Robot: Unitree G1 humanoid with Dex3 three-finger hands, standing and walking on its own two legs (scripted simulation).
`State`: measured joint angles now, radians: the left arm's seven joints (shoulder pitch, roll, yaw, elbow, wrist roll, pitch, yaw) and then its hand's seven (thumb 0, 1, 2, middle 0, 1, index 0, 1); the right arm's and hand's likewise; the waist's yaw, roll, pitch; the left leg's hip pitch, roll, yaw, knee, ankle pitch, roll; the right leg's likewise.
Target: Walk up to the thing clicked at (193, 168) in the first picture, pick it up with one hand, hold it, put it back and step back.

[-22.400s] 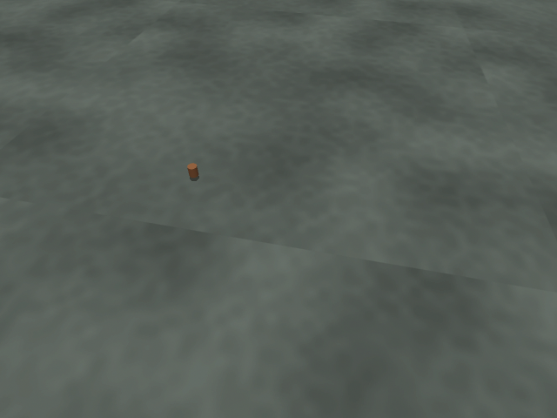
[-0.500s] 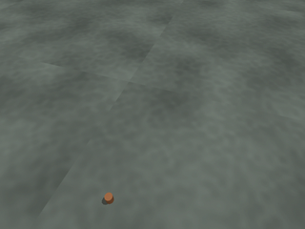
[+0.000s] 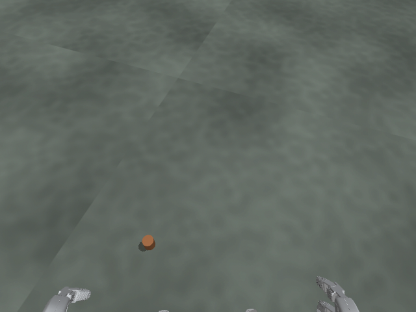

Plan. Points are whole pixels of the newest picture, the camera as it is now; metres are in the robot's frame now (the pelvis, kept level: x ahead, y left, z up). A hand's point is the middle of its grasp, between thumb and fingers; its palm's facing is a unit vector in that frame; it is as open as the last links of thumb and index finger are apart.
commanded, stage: rise first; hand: left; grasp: from above
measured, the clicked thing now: (148, 242) +0.48 +0.24 -0.70
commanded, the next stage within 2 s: none
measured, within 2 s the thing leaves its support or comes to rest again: neither
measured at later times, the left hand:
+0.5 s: hand out of the picture +0.13 +0.26 -0.20, palm faces -0.25 -0.83 -0.51, open 13.2 cm
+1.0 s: hand (111, 279) +0.27 +0.29 -0.40, palm faces -0.49 -0.32 -0.81, open 13.0 cm
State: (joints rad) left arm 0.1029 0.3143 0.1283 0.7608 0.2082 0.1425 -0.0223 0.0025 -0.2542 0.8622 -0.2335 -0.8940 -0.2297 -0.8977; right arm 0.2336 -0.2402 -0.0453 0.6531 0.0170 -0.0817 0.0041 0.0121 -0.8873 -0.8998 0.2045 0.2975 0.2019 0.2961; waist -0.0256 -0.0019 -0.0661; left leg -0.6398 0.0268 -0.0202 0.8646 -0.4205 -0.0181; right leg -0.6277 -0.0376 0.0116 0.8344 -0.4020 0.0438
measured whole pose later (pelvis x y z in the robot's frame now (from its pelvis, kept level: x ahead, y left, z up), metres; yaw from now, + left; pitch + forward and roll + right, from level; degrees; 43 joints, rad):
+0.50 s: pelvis -0.01 +0.00 -0.07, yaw +0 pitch +21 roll -3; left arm 0.28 0.34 0.10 0.37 0.32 0.24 0.00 0.00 -0.39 0.83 -0.25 -0.93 -0.25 -0.93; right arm 0.19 -0.23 -0.03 0.51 0.00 -0.15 0.00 0.01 -0.93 -0.91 0.20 0.30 0.20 0.30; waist -0.04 0.02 -0.14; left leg -1.04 0.03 -0.07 1.26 -0.58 -0.02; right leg -1.00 -0.03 -0.01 1.20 -0.56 0.04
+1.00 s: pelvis -0.07 -0.01 -0.27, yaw -2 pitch +34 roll -3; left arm -0.44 0.55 0.12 0.86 0.85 -0.15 0.09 0.00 -0.36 0.86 -0.25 -0.94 -0.25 -0.94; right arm 0.09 -0.28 -0.07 0.68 -0.02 -0.12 0.07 0.01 -0.90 -0.91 0.20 0.30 0.20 0.30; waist -0.04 0.01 -0.15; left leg -1.89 0.01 -0.10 1.98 -0.69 -0.05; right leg -1.87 -0.01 0.01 1.95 -0.68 0.04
